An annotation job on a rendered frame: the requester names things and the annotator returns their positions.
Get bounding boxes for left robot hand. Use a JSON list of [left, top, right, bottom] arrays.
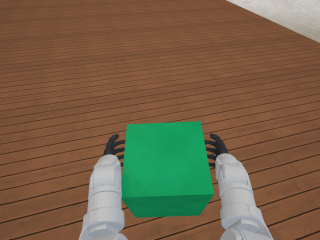
[[103, 134, 126, 167]]

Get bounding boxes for right robot hand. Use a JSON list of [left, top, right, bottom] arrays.
[[204, 133, 229, 168]]

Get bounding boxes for carton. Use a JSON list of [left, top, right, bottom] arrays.
[[121, 121, 214, 218]]

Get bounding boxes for robot left forearm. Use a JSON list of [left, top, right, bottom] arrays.
[[79, 154, 125, 240]]

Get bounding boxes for robot right forearm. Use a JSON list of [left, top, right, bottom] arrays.
[[215, 153, 274, 240]]

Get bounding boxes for robot right upper arm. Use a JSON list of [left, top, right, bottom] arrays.
[[220, 227, 272, 240]]

